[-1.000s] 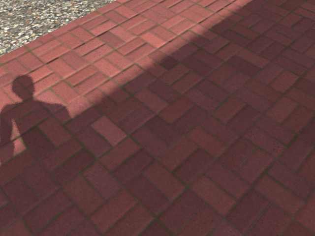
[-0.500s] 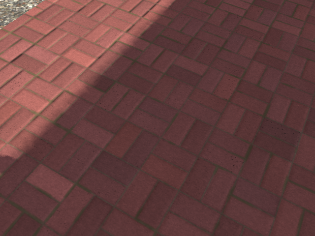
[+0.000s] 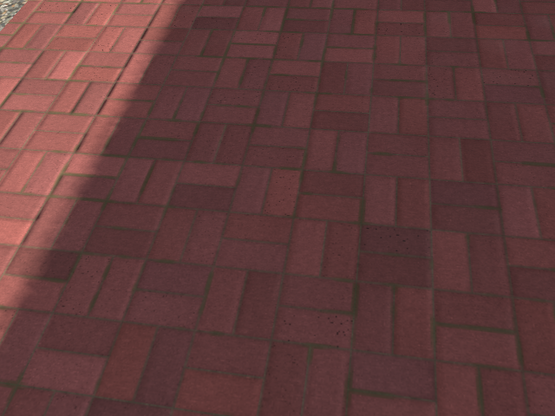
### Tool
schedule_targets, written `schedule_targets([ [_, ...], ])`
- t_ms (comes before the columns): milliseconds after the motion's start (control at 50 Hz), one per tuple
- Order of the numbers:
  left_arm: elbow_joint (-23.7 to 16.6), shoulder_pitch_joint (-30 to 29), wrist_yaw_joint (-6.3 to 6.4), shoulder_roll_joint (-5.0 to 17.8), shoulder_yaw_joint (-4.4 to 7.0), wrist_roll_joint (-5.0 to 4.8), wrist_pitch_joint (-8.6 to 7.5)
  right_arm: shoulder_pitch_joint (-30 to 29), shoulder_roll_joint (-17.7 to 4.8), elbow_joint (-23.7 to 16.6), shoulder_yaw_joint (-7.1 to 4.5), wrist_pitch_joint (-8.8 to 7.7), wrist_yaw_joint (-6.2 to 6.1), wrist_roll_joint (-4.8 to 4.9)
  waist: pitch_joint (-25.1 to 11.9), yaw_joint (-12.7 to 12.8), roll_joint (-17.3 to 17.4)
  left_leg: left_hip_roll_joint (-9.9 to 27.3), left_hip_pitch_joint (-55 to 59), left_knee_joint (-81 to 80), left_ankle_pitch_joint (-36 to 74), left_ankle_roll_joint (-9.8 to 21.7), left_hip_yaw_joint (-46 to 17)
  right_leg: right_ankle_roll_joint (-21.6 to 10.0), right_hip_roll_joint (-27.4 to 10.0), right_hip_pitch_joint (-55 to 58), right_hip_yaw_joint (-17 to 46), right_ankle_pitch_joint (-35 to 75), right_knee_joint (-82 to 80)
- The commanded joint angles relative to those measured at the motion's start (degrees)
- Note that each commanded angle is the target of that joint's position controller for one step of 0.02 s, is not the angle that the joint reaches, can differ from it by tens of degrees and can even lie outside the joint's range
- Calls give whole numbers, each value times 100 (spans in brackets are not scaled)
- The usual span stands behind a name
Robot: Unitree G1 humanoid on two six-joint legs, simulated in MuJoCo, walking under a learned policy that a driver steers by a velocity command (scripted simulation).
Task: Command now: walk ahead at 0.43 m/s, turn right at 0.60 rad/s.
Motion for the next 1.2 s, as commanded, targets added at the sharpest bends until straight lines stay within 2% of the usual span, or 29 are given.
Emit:
schedule_targets([
  [20,-230,118,28,902,237,-37,-199,-78,-437,-336,-111,10,2,-1,-65,-36,-629,-27,-869,-169,460,-130,-56,-947,-1264,619,1455,1875,-1058],
  [100,-42,562,56,969,273,-23,-218,-935,-289,-590,-31,12,17,35,204,262,-696,-95,-1109,-1237,1014,-202,-88,-916,-1196,665,1574,1474,-1097],
  [180,72,847,90,1080,311,12,-235,-1517,-288,-816,12,-66,36,105,230,456,-755,-281,-747,-2109,1267,-120,-123,-827,-1266,751,1776,1974,-770],
  [240,22,580,123,1197,341,33,-247,-1137,-447,-783,-31,-136,-17,144,165,182,-807,-415,325,-2583,1058,87,-176,-547,-1332,459,2004,2348,-464],
  [260,-8,420,113,1243,350,42,-258,-707,-536,-663,-76,-161,-70,151,34,-33,-800,-557,1034,-2722,832,171,-111,-435,-1251,257,2005,2795,-118],
  [280,-5,312,86,1229,338,23,-277,-1,-646,-452,-140,-216,-143,130,-288,-399,-574,-639,2013,-3076,865,277,-42,-296,-945,49,1817,3104,737],
  [300,-54,331,41,960,262,-18,-312,806,-993,-338,-235,-289,-236,23,-922,-740,-40,115,3235,-3361,198,499,-776,-131,-464,-500,1402,2449,2223],
  [320,-283,626,47,323,111,-150,-325,1281,-1511,-397,-317,-289,-308,-131,-1647,-684,1103,1732,4512,-4010,-1413,872,-3127,61,308,-1933,764,-675,3967],
  [340,-298,865,59,666,144,-15,-272,910,-1501,-387,-330,-224,-285,-24,-1642,-319,1501,2105,4099,-4661,-1938,1239,-4832,25,246,-2616,677,-1571,4749],
  [360,-132,689,60,847,188,72,-194,419,-927,-487,-206,-191,-260,26,-801,-164,555,1933,3368,-4637,-2281,1205,-4047,-9,-193,-2753,690,-1112,5004],
  [380,-102,377,-14,816,177,96,-163,170,-566,-470,-118,-201,-237,76,-288,-147,73,1600,2743,-4651,-1564,1123,-3074,21,-383,-2640,565,-726,4796],
  [420,-100,235,-109,661,162,150,-72,132,-365,-333,-46,-270,-252,84,-6,-25,326,1135,2194,-4788,-5,939,-1748,126,-649,-2373,447,-464,4397],
  [460,-111,163,-189,566,132,166,24,299,-379,-197,-57,-393,-209,130,-17,-5,375,1046,2143,-4847,1041,974,-1136,180,-671,-2356,353,-247,4400],
  [520,-315,-366,-260,491,101,163,64,459,-443,-53,-94,-489,-162,171,65,-26,259,1114,2348,-5027,1645,1087,-557,264,-760,-2877,316,182,4179],
  [640,-693,-1509,-396,249,-33,142,19,647,-503,172,-117,-471,-170,163,296,-204,237,924,2446,-5041,2190,945,574,294,-821,-2735,-186,1228,2353],
  [720,-853,-1905,-423,312,-32,194,34,934,-712,361,-174,-376,-229,167,395,-292,223,1098,2944,-4760,2883,811,901,33,-669,-2367,-622,726,1517],
  [760,-820,-1697,-359,397,19,235,37,1015,-887,446,-203,-287,-262,160,174,-152,292,1137,3272,-3949,4681,736,1129,-192,-313,-1859,-848,101,1288],
  [780,-703,-1250,-311,481,73,248,11,1033,-980,468,-215,-231,-273,161,-127,58,292,1131,3339,-3137,5459,722,1218,-334,-67,-1333,-901,-139,1151],
  [800,-407,-350,-244,572,151,291,-47,1013,-974,454,-191,-183,-278,187,-639,465,101,1030,2925,-1919,5339,637,1350,-499,149,-143,-838,47,730],
  [820,-141,619,-138,957,295,341,-73,1073,-758,302,-111,-181,-257,145,-1318,827,-497,879,1748,-257,3542,484,1367,-735,-631,1406,315,-606,484],
  [840,-247,410,-51,1617,423,219,-58,1297,-76,-121,39,-198,-122,161,-1780,344,-1896,-160,-691,1625,-1434,147,1064,-1420,-2400,2937,3409,-764,-37],
  [860,-301,695,2,1471,410,71,-23,635,-604,-166,-69,-201,-141,113,-1906,761,-921,-272,-1156,2061,-1136,167,-2,-1461,-2534,2853,4066,-97,-567],
  [880,-133,449,64,1273,359,61,-31,302,-553,-245,-57,-242,-123,226,-1112,592,-677,9,-1376,1940,-436,235,-117,-1348,-2357,2300,2911,884,-510],
  [900,-60,245,82,967,271,48,-77,350,-436,-163,5,-297,-127,238,-613,344,-456,173,-1059,1421,-123,269,-118,-1167,-2085,1502,2270,1822,-540],
  [920,-33,18,89,770,202,43,-134,455,-394,-55,11,-262,-119,171,-411,108,-353,301,-694,1011,-36,263,-161,-957,-1796,1000,1783,2233,-625],
  [960,12,-166,62,546,101,9,-239,805,-358,129,17,-81,-78,52,-393,-159,-484,319,-52,649,26,200,-151,-830,-1518,400,1287,2583,-892],
  [1000,166,-7,40,610,111,-30,-333,738,-273,158,12,4,-16,41,-270,-198,-457,275,-123,369,252,147,-70,-848,-1390,290,1073,2593,-1145],
  [1080,426,398,36,662,125,-45,-368,-113,-231,-28,-2,31,11,59,175,27,-462,308,-895,-423,1128,63,-24,-717,-1294,504,895,2265,-1512],
  [1200,787,940,79,599,70,-9,-407,-1140,-116,-292,53,-32,22,96,378,332,-545,77,-1123,-1710,1882,163,138,-565,-1297,1165,654,2808,-1458],
])
Keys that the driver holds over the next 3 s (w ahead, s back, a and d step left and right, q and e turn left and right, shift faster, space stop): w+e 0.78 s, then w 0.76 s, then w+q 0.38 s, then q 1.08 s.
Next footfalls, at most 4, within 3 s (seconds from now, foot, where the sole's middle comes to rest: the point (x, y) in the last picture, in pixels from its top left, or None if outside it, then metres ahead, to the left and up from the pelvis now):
0.30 left None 0.33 0.11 -0.78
0.80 right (400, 407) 0.51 -0.20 -0.78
1.38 left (398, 275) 0.87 -0.25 -0.78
1.88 right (498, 233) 1.00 -0.56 -0.78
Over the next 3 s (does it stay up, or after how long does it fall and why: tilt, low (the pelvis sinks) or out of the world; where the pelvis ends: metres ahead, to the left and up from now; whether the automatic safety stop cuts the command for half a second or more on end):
stays up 1.07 -0.49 0.00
